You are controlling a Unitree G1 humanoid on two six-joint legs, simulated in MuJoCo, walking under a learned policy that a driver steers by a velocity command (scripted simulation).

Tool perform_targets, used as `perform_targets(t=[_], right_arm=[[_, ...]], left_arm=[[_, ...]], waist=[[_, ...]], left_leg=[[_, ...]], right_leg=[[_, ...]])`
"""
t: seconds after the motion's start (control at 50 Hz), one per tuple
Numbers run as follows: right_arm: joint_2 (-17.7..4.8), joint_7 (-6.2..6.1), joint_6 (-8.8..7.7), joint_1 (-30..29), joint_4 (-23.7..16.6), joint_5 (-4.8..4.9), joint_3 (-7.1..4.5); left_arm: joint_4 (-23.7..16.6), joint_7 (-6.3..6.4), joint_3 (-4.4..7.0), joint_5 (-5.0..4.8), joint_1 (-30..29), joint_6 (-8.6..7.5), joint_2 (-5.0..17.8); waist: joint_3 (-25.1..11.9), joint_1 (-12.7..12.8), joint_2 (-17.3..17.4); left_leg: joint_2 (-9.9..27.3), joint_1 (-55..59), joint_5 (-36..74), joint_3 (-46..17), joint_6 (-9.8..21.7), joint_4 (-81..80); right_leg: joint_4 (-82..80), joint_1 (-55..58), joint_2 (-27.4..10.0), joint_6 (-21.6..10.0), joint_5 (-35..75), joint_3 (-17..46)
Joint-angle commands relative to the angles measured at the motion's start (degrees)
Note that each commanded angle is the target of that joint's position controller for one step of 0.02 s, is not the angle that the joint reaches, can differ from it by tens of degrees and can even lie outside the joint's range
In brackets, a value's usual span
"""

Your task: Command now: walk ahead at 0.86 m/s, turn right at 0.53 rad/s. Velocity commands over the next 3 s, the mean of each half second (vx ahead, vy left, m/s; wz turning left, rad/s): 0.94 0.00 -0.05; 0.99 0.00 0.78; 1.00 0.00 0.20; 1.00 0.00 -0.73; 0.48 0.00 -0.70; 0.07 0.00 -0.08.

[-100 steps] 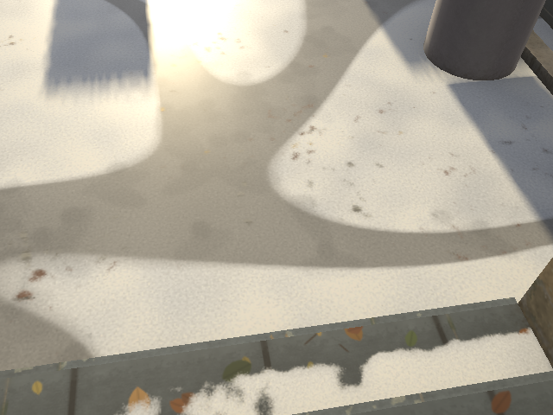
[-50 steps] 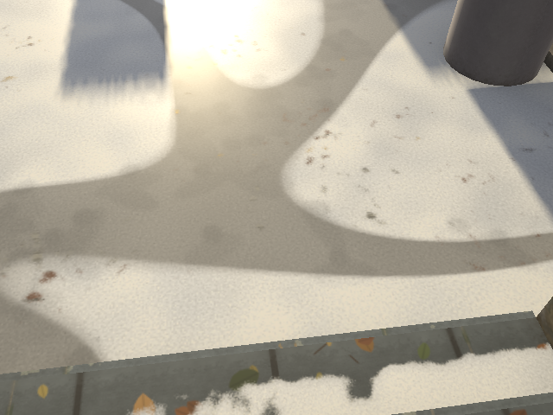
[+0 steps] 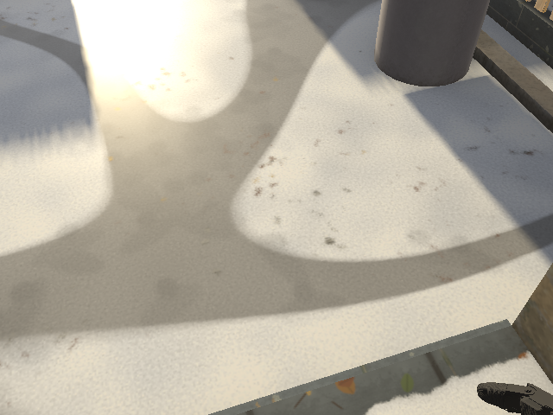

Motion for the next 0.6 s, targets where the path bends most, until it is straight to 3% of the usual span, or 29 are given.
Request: perform_targets(t=[0.02,0.04,0.06,0.08,0.1,0.12,0.14,0.16,0.18,0.22,0.26,0.28,0.3,0.32,0.34,0.36,0.38,0.4,0.42,0.44,0.46,0.48,0.5,0.54,0.56,0.58,0.6], right_arm=[[-11.1,0.23,-1.19,16.3,1.3,1.86,-4.26],[-10.7,0.3,-0.89,16.7,2.4,1.96,-3.91],[-8.4,-0.22,-0.41,16.1,2.8,1.98,-2.64],[-7.8,-0.64,0.07,14.7,3.5,1.24,-2.01],[-7.7,-0.95,0.62,11.5,3.4,0.0,-1.55],[-6.3,-2.16,0.9,12.1,4.0,0.74,-1.14],[-5.6,-3.02,0.67,13.1,4.3,-0.16,-0.63],[-5.1,-4.03,0.65,13.0,4.8,0.01,-0.27],[-7.2,-4.8,1.09,10.9,5.5,0.48,-0.78],[-8.0,-5.63,1.05,10.2,7.4,1.49,-1.16],[-7.7,-5.36,1.83,11.1,8.6,2.4,-1.32],[-8.3,-5.05,2.56,11.1,9.6,2.72,-1.41],[-9.7,-4.56,2.75,8.3,9.0,2.37,-1.78],[-4.7,-4.17,2.15,9.5,7.3,1.13,-0.96],[-1.5,-3.24,1.45,20.3,6.2,1.97,-0.04],[-4.7,-2.5,1.59,24.4,7.5,3.13,-1.04],[-3.8,-3.46,2.01,21.3,3.9,2.86,-0.72],[-5.9,-4.89,3.63,17.4,4.0,3.03,-1.1],[-4.5,-5.7,4.82,15.1,3.0,3.27,-0.48],[-3.7,-6.12,6.12,15.6,3.4,2.55,0.08],[-3.3,-6.06,6.8,15.0,3.0,1.82,0.11],[-3.7,-6.03,6.93,14.6,3.4,0.84,0.06],[-5.9,-5.32,6.13,13.3,4.0,0.73,-0.97],[-3.1,-3.37,5.31,7.8,3.3,-0.19,-0.38],[-2.0,-2.13,5.09,4.9,1.9,-0.56,-0.04],[-1.0,-1.21,5.16,2.0,0.6,-0.11,0.36],[-1.7,-0.54,5.5,1.2,0.3,-0.21,0.07]], left_arm=[[-6.1,-0.87,-0.37,1.2,-8.5,-1.82,2.9],[-7.3,-0.53,-0.6,1.35,-14.3,-2.18,3.0],[-8.1,-0.67,-0.69,1.49,-17.6,-2.54,3.2],[-7.5,-1.4,-0.51,1.13,-16.3,-2.72,3.5],[-6.3,-2.09,0.11,1.36,-13.2,-2.97,4.9],[-5.3,-2.89,0.21,1.82,-13.1,-3.93,4.7],[-4.4,-4.03,0.68,2.24,-13.9,-5.06,6.0],[-4.7,-5.28,0.17,4.02,-15.1,-6.28,5.2],[-3.9,-6.23,-0.17,3.89,-13.3,-7.15,2.5],[-1.6,-6.09,0.57,1.96,-8.7,-7.27,2.5],[1.4,-4.93,2.17,2.78,-1.0,-6.67,5.5],[4.6,-4.14,3.29,4.01,9.1,-6.26,6.0],[6.9,-3.72,3.46,4.99,17.8,-6.04,5.3],[8.9,-3.84,2.44,6.19,21.4,-6.81,4.5],[6.6,-4.03,1.22,5.51,18.7,-7.12,3.3],[4.4,-3.73,2.39,4.23,12.2,-6.58,4.4],[6.7,-3.63,4.83,4.03,8.5,-6.58,11.0],[5.9,-3.98,3.11,4.16,4.3,-7.2,4.8],[6.1,-4.3,2.06,5.0,1.2,-8.26,3.2],[6.8,-4.54,1.3,5.16,0.0,-9.57,1.5],[7.8,-4.3,1.68,5.13,0.6,-10.2,2.4],[9.2,-3.4,2.35,5.86,1.1,-10.52,4.9],[10.9,-2.29,2.54,5.13,1.8,-10.77,3.8],[12.9,-0.1,1.69,5.13,4.0,-10.23,2.1],[13.1,0.72,1.21,5.14,4.9,-9.87,1.1],[13.1,1.33,1.19,4.9,4.8,-9.58,1.4],[12.8,1.48,1.33,4.97,4.2,-9.53,2.0]], waist=[[1.9,-8.5,10.1],[7.3,-8.2,4.4],[10.9,-7.8,1.6],[11.5,-6.4,6.0],[10.7,-3.7,6.5],[10.9,-3.9,8.6],[10.3,-4.1,7.1],[10.3,-4.1,5.6],[8.2,-2.0,7.1],[6.3,1.9,10.8],[5.9,5.7,8.0],[3.6,11.2,4.8],[1.5,17.1,-3.1],[0.1,14.9,-7.0],[-3.6,6.2,-14.5],[-2.1,2.1,-12.6],[-3.3,-0.6,-15.4],[1.2,-1.3,-0.6],[6.7,-2.5,-0.1],[8.9,-3.4,4.3],[9.4,-3.6,3.4],[8.6,-3.4,1.3],[9.1,-3.5,0.9],[10.1,-2.2,-0.8],[9.6,-1.2,0.7],[9.2,-0.9,0.7],[8.9,-1.4,1.8]], left_leg=[[24.1,37.2,11.7,-33.5,14.7,-13.9],[24.3,30.1,5.4,-32.5,14.5,-15.8],[23.9,23.7,0.8,-29.8,13.0,-17.3],[22.6,19.2,-0.8,-27.6,12.0,-16.9],[19.6,14.3,-0.2,-22.6,11.3,-16.3],[17.9,14.1,-0.9,-18.4,8.9,-13.5],[14.7,11.2,-2.8,-12.8,7.8,-12.6],[10.7,-0.9,-3.1,-6.3,6.3,-13.8],[9.3,-10.3,-1.2,-2.5,5.8,-15.0],[8.8,-15.2,0.5,-0.2,6.0,-12.1],[8.8,-7.6,13.0,0.1,4.7,0.3],[7.8,-6.4,17.3,-1.1,3.4,17.8],[2.8,-10.8,1.3,0.1,2.3,42.9],[1.2,-20.7,-11.7,-6.3,5.3,56.6],[2.9,-26.1,-9.9,-15.8,8.8,54.9],[3.3,-27.3,0.1,-15.6,7.1,44.3],[5.6,-31.8,6.6,-11.5,3.9,42.2],[9.7,-30.7,11.1,-11.0,3.2,39.5],[9.9,-32.9,14.0,-12.5,1.8,40.4],[11.9,-32.0,13.1,-14.2,0.7,37.6],[13.0,-30.8,14.3,-14.8,0.6,31.4],[12.9,-28.6,16.5,-14.0,1.2,29.9],[12.8,-29.7,30.9,-17.6,2.7,21.0],[9.2,-25.0,49.1,-11.0,3.4,11.4],[7.9,-21.5,53.3,-7.5,4.1,8.4],[6.6,-14.6,55.0,-3.6,4.0,6.7],[4.9,-8.4,57.7,0.9,4.2,7.4]], right_leg=[[17.4,-44.0,-4.2,-0.3,0.1,-3.0],[15.0,-44.7,-7.0,-0.5,3.3,-5.2],[10.5,-43.5,-8.8,-0.9,6.4,-5.0],[9.2,-40.3,-10.1,-1.1,9.6,-5.0],[6.7,-34.8,-9.3,-0.8,15.8,-9.3],[2.5,-34.3,-9.9,-1.1,25.9,-7.5],[-6.2,-29.3,-7.8,-0.7,36.9,-11.4],[-16.6,-14.5,-6.8,-0.5,52.1,-14.9],[-20.7,2.0,-5.6,-0.7,56.7,-18.7],[-18.8,16.0,-5.9,-0.3,55.1,-20.8],[-25.5,20.1,-7.2,-1.6,48.1,-21.4],[-32.4,26.6,-11.4,-4.8,48.8,-18.1],[-38.6,34.0,-16.0,-8.9,48.9,-14.5],[-26.5,39.8,-16.3,-6.9,44.4,-13.6],[-15.8,39.9,-19.0,-6.0,51.8,-11.3],[-20.4,33.2,-22.5,-8.8,50.1,-8.4],[-33.9,24.8,-32.6,-16.1,10.1,9.7],[-39.9,15.6,-30.8,-16.2,-9.8,18.1],[-38.1,6.7,-33.8,-16.9,-7.9,22.3],[-36.3,1.3,-34.7,-15.3,0.6,20.2],[-36.0,-0.9,-33.1,-13.2,1.0,14.1],[-35.4,-2.5,-31.8,-11.3,2.6,9.8],[-31.7,-0.6,-27.4,-7.2,4.2,2.9],[-26.3,-4.4,-22.5,-4.2,5.3,-12.0],[-25.3,-5.5,-21.3,-3.5,6.0,-16.5],[-25.2,-8.5,-20.1,-3.1,6.0,-20.1],[-24.2,-10.5,-19.5,-2.7,6.4,-23.8]])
